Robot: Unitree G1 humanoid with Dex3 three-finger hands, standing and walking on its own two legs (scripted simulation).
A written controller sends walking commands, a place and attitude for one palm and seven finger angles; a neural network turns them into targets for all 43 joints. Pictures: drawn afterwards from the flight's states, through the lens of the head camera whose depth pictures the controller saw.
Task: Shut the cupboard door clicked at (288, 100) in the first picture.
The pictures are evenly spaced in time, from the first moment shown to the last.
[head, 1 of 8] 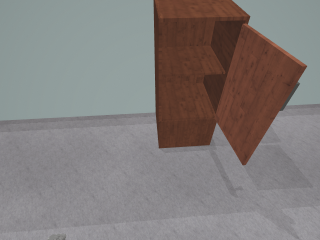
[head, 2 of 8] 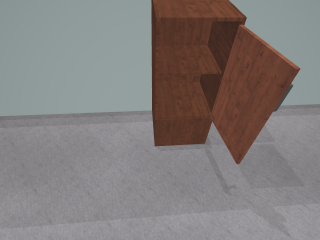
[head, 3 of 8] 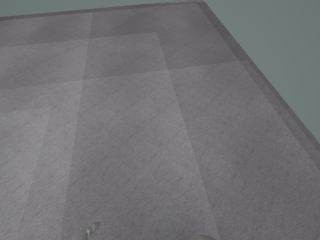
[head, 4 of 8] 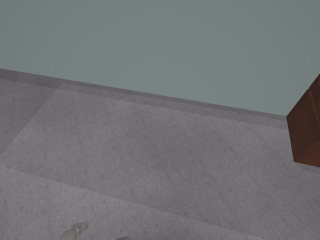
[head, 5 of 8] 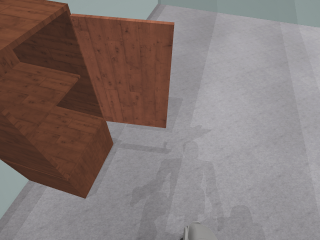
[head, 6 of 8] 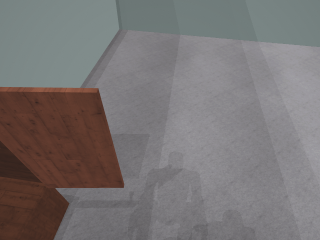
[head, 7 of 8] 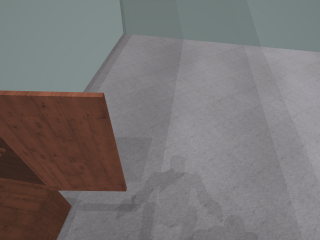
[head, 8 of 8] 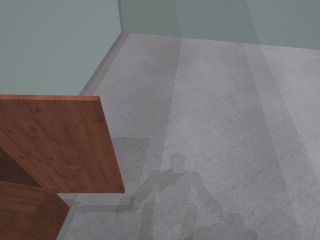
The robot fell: no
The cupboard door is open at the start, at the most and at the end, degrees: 99 99 99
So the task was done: no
